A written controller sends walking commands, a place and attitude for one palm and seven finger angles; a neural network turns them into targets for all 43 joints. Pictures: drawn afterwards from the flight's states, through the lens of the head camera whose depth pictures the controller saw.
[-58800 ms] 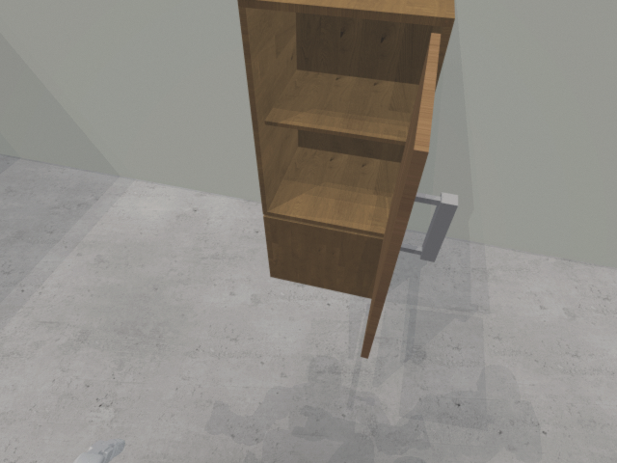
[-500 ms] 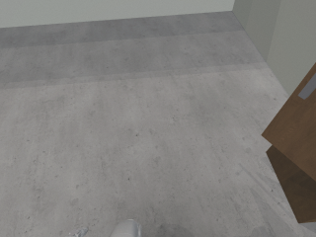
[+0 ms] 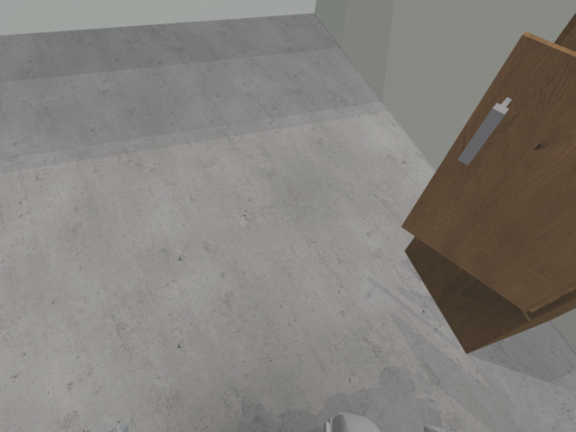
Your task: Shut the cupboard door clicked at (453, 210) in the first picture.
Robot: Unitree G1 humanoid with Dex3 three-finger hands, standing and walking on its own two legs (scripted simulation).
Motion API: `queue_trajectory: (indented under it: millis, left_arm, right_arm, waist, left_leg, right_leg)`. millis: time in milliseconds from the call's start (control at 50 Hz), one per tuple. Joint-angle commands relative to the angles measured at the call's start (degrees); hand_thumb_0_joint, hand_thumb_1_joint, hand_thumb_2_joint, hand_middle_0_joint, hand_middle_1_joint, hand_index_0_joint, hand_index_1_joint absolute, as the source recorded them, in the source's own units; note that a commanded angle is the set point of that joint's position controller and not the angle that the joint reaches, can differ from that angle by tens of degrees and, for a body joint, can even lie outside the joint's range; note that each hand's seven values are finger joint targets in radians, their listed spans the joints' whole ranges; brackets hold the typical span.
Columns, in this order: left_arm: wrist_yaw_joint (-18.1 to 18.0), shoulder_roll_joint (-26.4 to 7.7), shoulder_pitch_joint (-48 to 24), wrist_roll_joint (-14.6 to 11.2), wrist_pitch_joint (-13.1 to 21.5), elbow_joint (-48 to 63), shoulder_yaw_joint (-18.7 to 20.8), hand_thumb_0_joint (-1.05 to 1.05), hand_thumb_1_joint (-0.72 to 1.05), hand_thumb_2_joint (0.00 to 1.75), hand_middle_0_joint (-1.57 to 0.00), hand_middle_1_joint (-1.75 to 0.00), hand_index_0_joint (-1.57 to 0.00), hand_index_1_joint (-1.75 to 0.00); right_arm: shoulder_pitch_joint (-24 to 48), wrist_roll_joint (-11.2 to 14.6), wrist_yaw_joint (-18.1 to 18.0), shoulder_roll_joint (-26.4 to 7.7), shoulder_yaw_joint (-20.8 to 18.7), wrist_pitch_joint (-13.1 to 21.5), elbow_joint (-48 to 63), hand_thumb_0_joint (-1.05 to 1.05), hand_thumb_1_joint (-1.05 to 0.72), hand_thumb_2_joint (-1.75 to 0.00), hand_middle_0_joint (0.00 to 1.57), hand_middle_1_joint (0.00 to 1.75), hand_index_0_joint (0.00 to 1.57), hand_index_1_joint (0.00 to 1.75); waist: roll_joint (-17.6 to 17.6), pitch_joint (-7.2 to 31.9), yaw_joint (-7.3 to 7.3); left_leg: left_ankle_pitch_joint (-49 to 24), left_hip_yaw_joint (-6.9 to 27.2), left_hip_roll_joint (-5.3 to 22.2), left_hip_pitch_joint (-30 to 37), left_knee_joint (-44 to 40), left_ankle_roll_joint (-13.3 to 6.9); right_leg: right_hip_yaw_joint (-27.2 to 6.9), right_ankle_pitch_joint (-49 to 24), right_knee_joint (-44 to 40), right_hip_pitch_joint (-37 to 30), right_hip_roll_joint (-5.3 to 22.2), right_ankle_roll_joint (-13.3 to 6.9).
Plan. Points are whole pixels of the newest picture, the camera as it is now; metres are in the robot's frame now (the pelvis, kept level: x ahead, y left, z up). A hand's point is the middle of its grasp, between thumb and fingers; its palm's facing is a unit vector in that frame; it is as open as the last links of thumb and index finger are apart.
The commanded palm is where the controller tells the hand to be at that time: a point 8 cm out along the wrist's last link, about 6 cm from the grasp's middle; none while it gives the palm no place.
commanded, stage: turn to face it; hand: left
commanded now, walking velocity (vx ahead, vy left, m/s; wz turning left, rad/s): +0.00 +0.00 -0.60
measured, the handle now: (485, 131) +0.68 -0.34 +0.03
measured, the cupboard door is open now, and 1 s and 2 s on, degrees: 29 29 29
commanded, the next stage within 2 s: take the last steps up to it in 1.02 s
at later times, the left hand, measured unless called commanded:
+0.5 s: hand (205, 407) +0.17 +0.14 -0.17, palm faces -0.28 -0.93 -0.23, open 7.4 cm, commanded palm none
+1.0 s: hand (243, 346) +0.26 +0.09 -0.17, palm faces -0.53 -0.81 -0.26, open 7.4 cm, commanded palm none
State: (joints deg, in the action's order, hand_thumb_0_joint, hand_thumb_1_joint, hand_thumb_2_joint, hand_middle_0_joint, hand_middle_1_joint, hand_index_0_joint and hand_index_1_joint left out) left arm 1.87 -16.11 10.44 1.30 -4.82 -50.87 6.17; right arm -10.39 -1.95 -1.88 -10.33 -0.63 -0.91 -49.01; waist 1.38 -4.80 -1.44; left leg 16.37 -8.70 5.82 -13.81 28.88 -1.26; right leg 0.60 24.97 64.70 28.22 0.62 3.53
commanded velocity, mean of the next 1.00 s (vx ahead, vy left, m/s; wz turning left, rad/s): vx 0.00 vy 0.00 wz -0.50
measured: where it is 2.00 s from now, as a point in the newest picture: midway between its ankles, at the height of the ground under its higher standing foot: outside the picture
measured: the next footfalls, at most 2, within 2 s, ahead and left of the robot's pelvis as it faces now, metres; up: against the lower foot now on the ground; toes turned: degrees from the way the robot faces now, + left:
right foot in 0.22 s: +0.01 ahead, -0.15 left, +0.00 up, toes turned -13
left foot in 0.60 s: +0.14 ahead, +0.07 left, +0.00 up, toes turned -18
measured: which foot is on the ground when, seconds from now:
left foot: down 0.00-0.22, up 0.24-0.58, down 0.60-1.00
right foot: up 0.00-0.20, down 0.22-0.60, up 0.62-0.98, down 1.00-1.00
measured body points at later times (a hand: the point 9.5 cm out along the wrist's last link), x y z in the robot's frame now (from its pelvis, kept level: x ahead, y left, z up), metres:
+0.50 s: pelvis +0.03 -0.03 -0.01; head +0.08 -0.05 +0.44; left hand +0.18 +0.19 -0.15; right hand +0.04 -0.31 -0.14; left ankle +0.07 +0.11 -0.69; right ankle -0.02 -0.14 -0.74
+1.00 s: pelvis +0.05 -0.03 -0.02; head +0.08 -0.05 +0.43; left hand +0.29 +0.13 -0.15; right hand -0.06 -0.26 -0.16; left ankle +0.10 +0.09 -0.74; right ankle -0.03 -0.12 -0.75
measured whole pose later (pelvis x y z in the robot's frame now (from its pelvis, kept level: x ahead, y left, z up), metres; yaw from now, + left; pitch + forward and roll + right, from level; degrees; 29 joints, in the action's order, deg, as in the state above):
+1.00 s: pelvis +0.05 -0.03 -0.02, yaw -33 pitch +1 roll +0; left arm 1.5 -14.3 8.5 1.4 -2.7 -50.8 4.1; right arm -15.7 -1.5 -1.0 -13.3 -2.5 -1.9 -53.4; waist -1.0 -3.2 1.2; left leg 20.4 -13.0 8.3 -15.5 36.0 1.5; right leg 3.4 17.7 32.8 14.9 1.3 0.2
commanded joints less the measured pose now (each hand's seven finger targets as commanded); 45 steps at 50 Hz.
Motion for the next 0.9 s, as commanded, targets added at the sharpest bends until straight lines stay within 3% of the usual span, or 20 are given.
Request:
queue_trajectory:
  millis: [0,100,140,160,180,200,220,240,260,320,480,540,560,580,600,620,640,700,780,880]
  left_arm:
    - [0.71,-0.92,-3.93,-0.12,1.15,5.94,-0.33,0.0,0.9,0.9,-0.2,-0.3,-0.2,-0.3]
    - [0.58,-0.9,-3.85,-0.18,1.93,6.03,-0.8,0.0,0.9,0.9,-0.2,-0.3,-0.2,-0.3]
    - [0.41,-1.98,-0.61,-0.16,2.35,4.95,-0.56,0.0,0.9,0.9,-0.2,-0.3,-0.2,-0.3]
    - [0.17,-3.84,3.56,-0.02,2.82,3.82,-0.12,0.0,0.9,0.9,-0.2,-0.3,-0.2,-0.3]
    - [-0.59,-10.19,7.23,0.54,3.75,2.78,0.74,0.0,0.9,0.9,-0.2,-0.3,-0.2,-0.3]
    - [-1.51,-14.23,9.94,0.04,4.0,1.68,1.56,0.0,0.9,0.9,-0.2,-0.3,-0.2,-0.3]
    - [-2.17,-14.0,10.28,-0.46,3.93,1.65,1.36,0.0,0.9,0.9,-0.2,-0.3,-0.2,-0.3]
    - [-2.63,-11.83,6.91,-0.29,3.79,2.57,1.18,0.0,0.9,0.9,-0.2,-0.3,-0.2,-0.3]
    - [-2.94,-10.64,3.79,-0.21,3.84,3.2,1.0,0.0,0.9,0.9,-0.2,-0.3,-0.2,-0.3]
    - [-2.75,-7.77,-0.06,-0.38,4.15,4.6,-0.17,0.0,0.9,0.9,-0.2,-0.3,-0.2,-0.3]
    - [-2.3,-9.43,0.73,0.39,3.83,4.04,0.72,0.0,0.9,0.9,-0.2,-0.3,-0.2,-0.3]
    - [-2.21,-8.35,-2.06,-0.44,3.21,4.34,0.55,0.0,0.9,0.9,-0.2,-0.3,-0.2,-0.3]
    - [-2.07,-5.04,-0.63,-0.99,2.83,5.1,-0.07,0.0,0.9,0.9,-0.2,-0.3,-0.2,-0.3]
    - [-1.5,-2.31,1.12,-1.3,2.74,5.62,-0.82,0.0,0.9,0.9,-0.2,-0.3,-0.2,-0.3]
    - [-1.5,-3.85,0.02,-0.7,2.52,5.85,-0.5,0.0,0.9,0.9,-0.2,-0.3,-0.2,-0.3]
    - [-1.19,-4.55,0.26,-0.08,2.15,5.13,0.03,0.0,0.9,0.9,-0.2,-0.3,-0.2,-0.3]
    - [-0.71,-4.55,0.63,0.22,2.03,4.33,0.54,0.0,0.9,0.9,-0.2,-0.3,-0.2,-0.3]
    - [0.19,-3.05,-0.22,-0.04,1.67,3.82,0.15,0.0,0.9,0.9,-0.2,-0.3,-0.2,-0.3]
    - [0.23,-1.03,-2.41,-0.25,1.77,4.31,-0.77,0.0,0.9,0.9,-0.2,-0.3,-0.2,-0.3]
    - [-0.06,-0.11,-2.68,-0.14,2.33,4.0,-1.52,0.0,0.9,0.9,-0.2,-0.3,-0.2,-0.3]
  right_arm:
    - [-5.35,0.19,-0.58,-12.63,-4.16,1.14,1.28,0.0,-0.9,-0.9,0.2,0.3,0.2,0.3]
    - [-4.92,0.11,0.23,-14.4,-5.1,0.73,0.35,0.0,-0.9,-0.9,0.2,0.3,0.2,0.3]
    - [-3.39,0.4,0.47,-14.92,-5.28,0.57,0.34,0.0,-0.9,-0.9,0.2,0.3,0.2,0.3]
    - [-2.3,0.81,0.68,-14.68,-5.37,0.53,0.85,0.0,-0.9,-0.9,0.2,0.3,0.2,0.3]
    - [-2.69,1.45,1.13,-10.84,-4.53,0.34,2.17,0.0,-0.9,-0.9,0.2,0.3,0.2,0.3]
    - [1.8,1.26,1.0,-8.12,-3.39,-0.02,4.98,0.0,-0.9,-0.9,0.2,0.3,0.2,0.3]
    - [1.74,1.48,0.4,-9.58,-3.14,-0.89,4.78,0.0,-0.9,-0.9,0.2,0.3,0.2,0.3]
    - [3.17,1.38,0.37,-8.67,-3.28,-1.02,4.73,0.0,-0.9,-0.9,0.2,0.3,0.2,0.3]
    - [2.29,1.2,0.26,-8.91,-3.23,-0.83,4.1,0.0,-0.9,-0.9,0.2,0.3,0.2,0.3]
    - [0.41,1.07,0.84,-9.33,-3.36,-0.89,2.22,0.0,-0.9,-0.9,0.2,0.3,0.2,0.3]
    - [1.13,1.65,0.75,-7.76,-3.21,-0.18,3.6,0.0,-0.9,-0.9,0.2,0.3,0.2,0.3]
    - [-4.91,1.8,0.18,-8.7,-3.35,0.68,1.77,0.0,-0.9,-0.9,0.2,0.3,0.2,0.3]
    - [-6.86,1.26,-0.09,-12.91,-3.85,1.36,1.31,0.0,-0.9,-0.9,0.2,0.3,0.2,0.3]
    - [-8.28,0.77,-0.09,-17.91,-4.89,1.36,1.72,0.0,-0.9,-0.9,0.2,0.3,0.2,0.3]
    - [-8.59,0.19,-0.35,-18.27,-4.57,0.92,2.12,0.0,-0.9,-0.9,0.2,0.3,0.2,0.3]
    - [-5.34,0.01,-0.52,-15.66,-3.83,1.07,2.81,0.0,-0.9,-0.9,0.2,0.3,0.2,0.3]
    - [-2.45,0.03,-0.73,-14.25,-3.5,1.33,3.57,0.0,-0.9,-0.9,0.2,0.3,0.2,0.3]
    - [-1.87,-0.08,-0.89,-12.27,-2.93,1.45,3.52,0.0,-0.9,-0.9,0.2,0.3,0.2,0.3]
    - [-6.55,0.18,-0.92,-12.56,-3.64,1.43,0.83,0.0,-0.9,-0.9,0.2,0.3,0.2,0.3]
    - [-6.77,0.15,0.06,-13.77,-4.49,0.74,-1.07,0.0,-0.9,-0.9,0.2,0.3,0.2,0.3]
  waist:
    - [-11.68,7.24,3.61]
    - [-15.1,8.06,3.75]
    - [-12.44,8.54,1.56]
    - [-8.99,9.97,-0.93]
    - [6.76,11.93,-2.6]
    - [16.66,9.58,-4.36]
    - [12.32,9.72,-3.92]
    - [9.89,5.99,-2.64]
    - [13.75,6.68,-1.11]
    - [8.25,7.6,1.22]
    - [7.6,8.53,0.63]
    - [5.96,9.38,4.1]
    - [-4.65,10.91,4.27]
    - [-21.18,11.75,4.11]
    - [-17.43,10.26,4.89]
    - [-13.52,7.59,3.23]
    - [-15.27,6.22,1.9]
    - [-12.26,5.8,1.77]
    - [-11.31,9.4,3.7]
    - [-14.11,8.68,3.99]
  left_leg:
    - [-27.71,6.76,13.98,11.8,-7.65,-6.27]
    - [-30.25,3.01,15.01,10.42,-3.01,-5.15]
    - [-25.84,0.65,14.37,6.59,1.46,-2.45]
    - [-20.94,-1.24,12.39,2.17,8.05,0.09]
    - [-4.71,-4.37,6.29,-9.95,19.94,3.77]
    - [22.37,-1.07,-1.22,-21.65,32.23,5.85]
    - [20.42,6.65,0.27,-22.02,38.59,5.23]
    - [16.59,8.63,0.95,-25.67,40.2,5.19]
    - [14.05,8.97,1.13,-27.17,40.46,5.78]
    - [7.14,7.91,0.47,-19.9,36.21,6.87]
    - [7.35,6.63,-3.44,-11.64,15.52,6.44]
    - [-5.5,6.19,-4.11,2.86,-2.41,5.81]
    - [-8.6,14.67,4.74,10.23,-9.68,3.38]
    - [-18.31,28.01,18.47,13.17,-10.97,-2.93]
    - [-18.55,29.23,22.26,8.0,-11.32,-7.54]
    - [-15.64,25.65,19.84,4.0,-12.91,-7.12]
    - [-16.49,22.07,17.04,2.82,-12.58,-6.1]
    - [-25.76,12.02,12.7,5.33,-9.39,-5.43]
    - [-34.55,8.29,13.28,13.45,-6.09,-6.54]
    - [-30.86,6.17,13.68,9.26,-3.88,-5.84]
  right_leg:
    - [1.69,-0.02,-7.62,2.82,1.84,0.26]
    - [5.26,-0.51,-21.87,-5.37,0.13,-1.51]
    - [6.13,-8.65,-31.49,-12.97,-0.58,-2.68]
    - [4.25,-16.44,-38.76,-20.62,0.75,-3.74]
    - [-10.48,-28.52,-43.92,-31.45,12.02,-8.15]
    - [-24.32,-51.01,-43.38,-31.09,22.04,-14.38]
    - [-23.19,-46.36,-44.08,-27.55,23.23,-17.4]
    - [-20.46,-41.26,-44.69,-26.06,19.88,-16.62]
    - [-20.51,-40.49,-44.09,-27.15,17.77,-15.78]
    - [-12.48,-43.72,-42.15,-21.73,12.74,-13.84]
    - [-18.65,-38.07,-40.08,-19.66,11.66,-14.29]
    - [-17.75,-33.46,-34.37,-11.61,7.49,-9.39]
    - [-13.26,-19.12,-27.77,-4.36,1.22,-6.0]
    - [-4.46,8.47,-13.3,3.05,-4.83,-2.42]
    - [-4.62,12.45,-2.04,2.41,-2.65,-2.4]
    - [-5.62,8.34,2.85,3.18,-0.95,-1.71]
    - [-4.78,5.13,5.77,4.23,-0.37,-1.09]
    - [-2.15,1.5,3.75,3.66,0.86,-0.23]
    - [1.15,1.84,-7.08,2.47,1.14,-0.2]
    - [4.69,-0.4,-23.1,-7.23,-0.69,-1.94]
